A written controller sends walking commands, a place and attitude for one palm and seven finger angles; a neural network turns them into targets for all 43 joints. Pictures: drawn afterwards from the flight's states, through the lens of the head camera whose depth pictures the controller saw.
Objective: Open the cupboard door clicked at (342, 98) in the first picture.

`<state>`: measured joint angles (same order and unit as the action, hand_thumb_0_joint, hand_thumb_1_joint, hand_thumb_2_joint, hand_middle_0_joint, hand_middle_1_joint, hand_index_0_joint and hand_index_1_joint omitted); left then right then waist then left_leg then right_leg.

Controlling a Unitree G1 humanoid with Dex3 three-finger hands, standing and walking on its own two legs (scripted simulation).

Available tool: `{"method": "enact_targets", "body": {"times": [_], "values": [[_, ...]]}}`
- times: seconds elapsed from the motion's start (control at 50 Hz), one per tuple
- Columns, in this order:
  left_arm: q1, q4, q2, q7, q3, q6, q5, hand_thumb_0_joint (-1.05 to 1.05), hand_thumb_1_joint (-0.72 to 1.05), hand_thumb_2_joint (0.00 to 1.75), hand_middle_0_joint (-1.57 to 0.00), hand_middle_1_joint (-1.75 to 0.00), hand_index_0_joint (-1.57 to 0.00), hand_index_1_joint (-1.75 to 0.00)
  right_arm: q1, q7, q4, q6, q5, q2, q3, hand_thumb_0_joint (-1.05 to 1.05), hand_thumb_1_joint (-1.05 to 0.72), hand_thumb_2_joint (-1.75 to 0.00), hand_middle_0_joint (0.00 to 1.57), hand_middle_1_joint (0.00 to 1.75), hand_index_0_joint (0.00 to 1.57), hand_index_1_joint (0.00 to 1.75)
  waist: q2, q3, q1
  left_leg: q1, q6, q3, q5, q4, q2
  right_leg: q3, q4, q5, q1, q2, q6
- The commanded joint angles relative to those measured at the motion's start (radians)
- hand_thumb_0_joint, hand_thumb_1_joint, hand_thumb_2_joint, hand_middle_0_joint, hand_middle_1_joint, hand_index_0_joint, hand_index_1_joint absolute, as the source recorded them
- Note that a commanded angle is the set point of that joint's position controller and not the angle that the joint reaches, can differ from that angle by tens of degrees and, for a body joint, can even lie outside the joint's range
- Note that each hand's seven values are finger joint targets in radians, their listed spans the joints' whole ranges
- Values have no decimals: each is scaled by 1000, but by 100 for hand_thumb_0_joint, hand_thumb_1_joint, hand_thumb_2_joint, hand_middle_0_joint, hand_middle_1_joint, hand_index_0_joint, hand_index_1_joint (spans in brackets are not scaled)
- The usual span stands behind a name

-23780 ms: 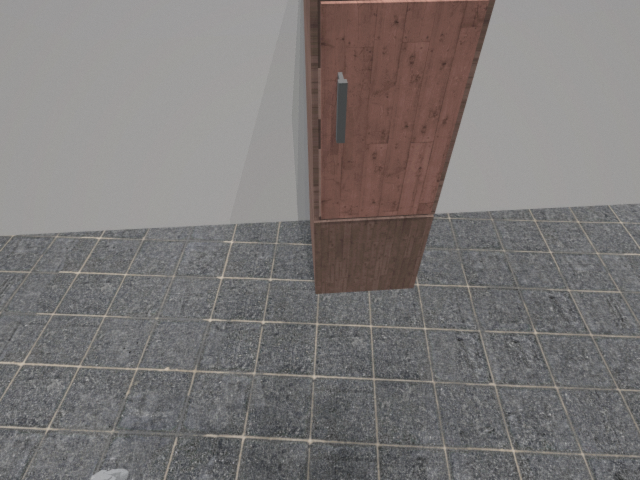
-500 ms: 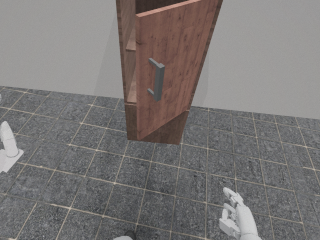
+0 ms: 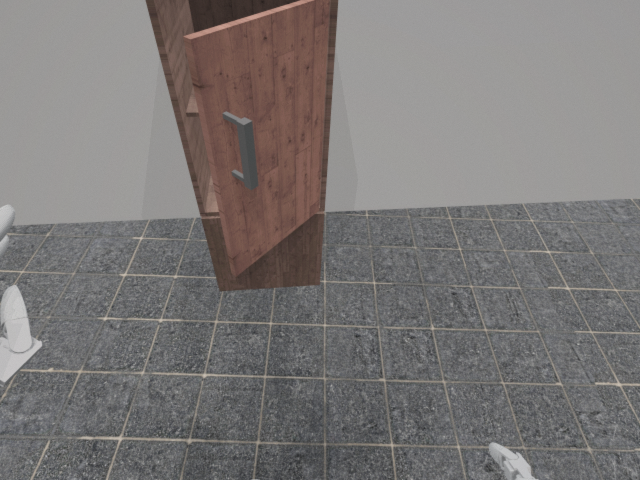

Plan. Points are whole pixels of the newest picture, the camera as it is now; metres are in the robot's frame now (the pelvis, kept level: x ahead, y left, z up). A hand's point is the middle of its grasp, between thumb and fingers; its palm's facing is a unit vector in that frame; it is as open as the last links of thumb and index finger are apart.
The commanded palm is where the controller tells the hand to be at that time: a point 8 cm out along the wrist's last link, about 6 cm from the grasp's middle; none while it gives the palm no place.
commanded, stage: stop stepping back and stand still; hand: left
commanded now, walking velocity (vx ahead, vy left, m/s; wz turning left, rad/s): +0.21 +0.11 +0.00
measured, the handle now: (240, 151) +0.69 +0.18 +0.04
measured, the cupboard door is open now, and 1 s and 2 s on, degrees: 45 45 45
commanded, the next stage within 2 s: let the arm hang, fingers relaxed in 1.04 s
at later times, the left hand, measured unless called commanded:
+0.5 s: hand out of the picture +0.19 +0.29 +0.17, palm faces +0.42 -0.79 -0.45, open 7.4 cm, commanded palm +0.13 +0.33 +0.18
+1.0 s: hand out of the picture +0.17 +0.31 +0.16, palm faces +0.41 -0.78 -0.46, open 7.4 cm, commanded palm +0.11 +0.35 +0.18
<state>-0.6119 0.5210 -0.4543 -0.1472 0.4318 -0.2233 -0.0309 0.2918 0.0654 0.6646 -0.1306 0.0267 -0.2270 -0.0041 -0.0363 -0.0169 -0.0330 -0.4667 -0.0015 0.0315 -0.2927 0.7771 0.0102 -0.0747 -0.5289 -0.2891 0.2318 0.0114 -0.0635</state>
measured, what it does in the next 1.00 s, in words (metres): steps on the spot: left foot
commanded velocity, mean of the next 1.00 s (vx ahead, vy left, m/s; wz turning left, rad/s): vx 0.02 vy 0.01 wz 0.00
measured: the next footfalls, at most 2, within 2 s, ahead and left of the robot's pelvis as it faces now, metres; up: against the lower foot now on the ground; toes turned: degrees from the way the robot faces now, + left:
left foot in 0.24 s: +0.03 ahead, +0.17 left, +0.00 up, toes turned +6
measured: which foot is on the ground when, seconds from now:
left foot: up 0.00-0.22, down 0.24-1.00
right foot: down 0.00-1.00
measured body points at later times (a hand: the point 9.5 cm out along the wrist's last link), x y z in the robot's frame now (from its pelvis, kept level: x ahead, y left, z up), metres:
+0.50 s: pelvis -0.01 +0.03 +0.00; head -0.01 +0.03 +0.45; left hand +0.16 +0.33 +0.19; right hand +0.16 -0.19 -0.08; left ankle -0.01 +0.16 -0.73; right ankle -0.01 -0.08 -0.73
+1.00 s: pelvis -0.03 +0.05 +0.01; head -0.02 +0.05 +0.46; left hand +0.14 +0.35 +0.19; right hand +0.13 -0.18 -0.08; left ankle -0.01 +0.16 -0.73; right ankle -0.01 -0.08 -0.73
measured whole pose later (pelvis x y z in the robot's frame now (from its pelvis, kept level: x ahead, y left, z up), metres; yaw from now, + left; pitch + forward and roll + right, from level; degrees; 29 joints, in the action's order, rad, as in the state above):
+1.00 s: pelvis -0.03 +0.05 +0.01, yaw +1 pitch -1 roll -1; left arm -0.55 0.45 -0.38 -0.15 0.39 -0.20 -0.03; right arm 0.22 0.08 0.62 -0.12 0.01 -0.21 0.01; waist 0.01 0.03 -0.01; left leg -0.24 0.00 0.08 -0.21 0.46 -0.04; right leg -0.06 -0.43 -0.19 0.23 -0.04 0.02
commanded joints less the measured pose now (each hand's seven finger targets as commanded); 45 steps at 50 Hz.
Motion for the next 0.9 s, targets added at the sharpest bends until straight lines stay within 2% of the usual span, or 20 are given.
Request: {"method": "enact_targets", "body": {"times": [0.0, 0.04, 0.08, 0.12, 0.14, 0.16, 0.2, 0.22, 0.24, 0.26, 0.28, 0.3, 0.34, 0.38, 0.44, 0.48, 0.54, 0.66, 0.76, 0.88], "values": [[173, 73, -152, -8, 110, -71, 0, 0, 90, 90, -20, -30, -20, -30, -108, 5, -135, -43, -16, -109, -45, 0, -90, -90, 20, 30, 20, 30, -63, 38, -6, -111, -15, -52, 16, 284, -77, 327, 370, -316, 144, -319, -82], [153, 6, -126, -7, 85, -75, 14, 0, 90, 90, -20, -30, -20, -30, -115, 23, -126, -53, -15, -99, -38, 0, -90, -90, 20, 30, 20, 30, -43, 44, 8, -24, 7, -1, 12, 112, -77, 241, 338, -195, 133, -280, -65], [178, 23, -116, -14, 69, -73, 19, 0, 90, 90, -20, -30, -20, -30, -129, 32, -131, -69, -14, -94, -35, 0, -90, -90, 20, 30, 20, 30, -82, 30, 27, 64, 24, 46, -19, -68, -58, 240, 319, -182, 100, -269, -61], [180, 61, -117, -24, 70, -66, 18, 0, 90, 90, -20, -30, -20, -30, -131, 39, -136, -80, -10, -89, -29, 0, -90, -90, 20, 30, 20, 30, -77, 13, 34, 177, 36, 76, -16, -231, -37, 228, 289, -197, 83, -246, -51], [184, 83, -119, -27, 73, -64, 16, 0, 90, 90, -20, -30, -20, -30, -126, 39, -138, -84, -8, -90, -28, 0, -90, -90, 20, 30, 20, 30, -60, 3, 32, 227, 41, 73, -9, -300, -31, 215, 256, -179, 78, -217, -33], [200, 119, -124, -29, 77, -67, 14, 0, 90, 90, -20, -30, -20, -30, -124, 39, -145, -87, -8, -98, -32, 0, -90, -90, 20, 30, 20, 30, -13, -4, 29, 267, 49, 41, -10, -352, -52, 198, 203, -141, 76, -190, -10], [198, 147, -132, -30, 93, -69, 7, 0, 90, 90, -20, -30, -20, -30, -127, 40, -164, -84, -15, -121, -41, 0, -90, -90, 20, 30, 20, 30, 83, -44, 32, 304, 76, -90, 147, -383, -152, 116, 44, 54, 49, -92, 42], [200, 163, -134, -26, 100, -70, 2, 0, 90, 90, -20, -30, -20, -30, -138, 35, -177, -81, -22, -130, -43, 0, -90, -90, 20, 30, 20, 30, 95, -58, 40, 286, 77, -117, 254, -366, -178, 95, 0, 130, 26, -62, 56], [154, 109, -136, -23, 118, -66, 5, 0, 90, 90, -20, -30, -20, -30, -129, 30, -155, -78, -22, -107, -31, 0, -90, -90, 20, 30, 20, 30, 161, -54, 27, 258, 72, -73, 258, -372, -161, 77, -8, 151, 22, -54, 59], [154, 119, -127, -19, 112, -65, 7, 0, 90, 90, -20, -30, -20, -30, -126, 25, -157, -76, -24, -101, -27, 0, -90, -90, 20, 30, 20, 30, 171, -43, 26, 218, 63, -59, 256, -375, -149, 53, -14, 170, -11, -50, 62], [160, 128, -125, -17, 110, -66, 7, 0, 90, 90, -20, -30, -20, -30, -130, 21, -159, -78, -25, -99, -28, 0, -90, -90, 20, 30, 20, 30, 138, -46, 27, 207, 55, -38, 253, -357, -141, 64, 0, 199, -31, -55, 59], [161, 119, -125, -15, 108, -63, 8, 0, 90, 90, -20, -30, -20, -30, -132, 20, -160, -79, -25, -99, -30, 0, -90, -90, 20, 30, 20, 30, 103, -34, 25, 188, 43, -15, 230, -336, -120, 83, 25, 224, -41, -69, 55], [137, 84, -114, -14, 103, -58, 2, 0, 90, 90, -20, -30, -20, -30, -129, 13, -161, -75, -28, -89, -30, 0, -90, -90, 20, 30, 20, 30, -16, -52, 20, 203, 24, 24, 195, -267, -80, 140, 87, 269, -38, -116, 37], [133, 91, -118, -16, 105, -53, -1, 0, 90, 90, -20, -30, -20, -30, -135, 9, -164, -67, -27, -84, -30, 0, -90, -90, 20, 30, 20, 30, -48, -67, 16, 229, 15, 30, 167, -245, -59, 169, 129, 270, -22, -148, 22], [110, 121, -115, -13, 105, -48, -5, 0, 90, 90, -20, -30, -20, -30, -151, 9, -176, -57, -24, -89, -25, 0, -90, -90, 20, 30, 20, 30, 64, -57, 21, 252, 16, 1, 223, -326, -82, 115, 103, 235, -15, -105, 40], [112, 136, -120, -12, 113, -49, -5, 0, 90, 90, -20, -30, -20, -30, -156, 11, -186, -53, -23, -92, -22, 0, -90, -90, 20, 30, 20, 30, 107, -62, 27, 241, 22, -28, 272, -384, -111, 71, 66, 232, -46, -63, 63], [108, 161, -119, -12, 111, -47, -4, 0, 90, 90, -20, -30, -20, -30, -158, 15, -199, -54, -24, -95, -23, 0, -90, -90, 20, 30, 20, 30, 153, -79, 32, 233, 24, -39, 289, -418, -128, 37, 43, 232, -81, -43, 74], [100, 153, -105, -16, 97, -46, -4, 0, 90, 90, -20, -30, -20, -30, -155, 17, -198, -59, -23, -96, -26, 0, -90, -90, 20, 30, 20, 30, 108, -75, 32, 225, 17, -22, 196, -411, -108, 59, 102, 226, -89, -58, 70], [104, 144, -98, -17, 89, -43, -2, 0, 90, 90, -20, -30, -20, -30, -162, 20, -197, -55, -22, -99, -28, 0, -90, -90, 20, 30, 20, 30, 124, -49, 30, 209, 14, -27, 94, -441, -102, 61, 134, 149, -64, -56, 70], [101, 128, -101, -19, 91, -42, -1, 0, 90, 90, -20, -30, -20, -30, -166, 24, -198, -50, -22, -98, -30, 0, -90, -90, 20, 30, 20, 30, 85, -42, 31, 204, 15, -27, 60, -436, -94, 71, 167, 124, -55, -63, 69]]}}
